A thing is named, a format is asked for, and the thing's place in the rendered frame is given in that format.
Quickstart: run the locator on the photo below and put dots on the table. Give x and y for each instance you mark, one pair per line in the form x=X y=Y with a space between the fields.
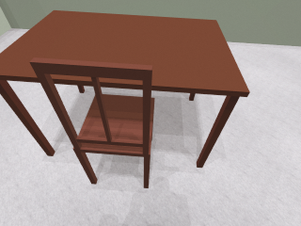
x=187 y=56

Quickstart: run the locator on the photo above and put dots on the chair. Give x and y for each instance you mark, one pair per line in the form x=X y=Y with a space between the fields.
x=115 y=124

